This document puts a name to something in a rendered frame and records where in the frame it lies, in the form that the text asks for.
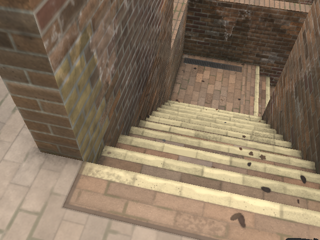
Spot stairs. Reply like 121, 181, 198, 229
258, 75, 275, 117
97, 100, 320, 212

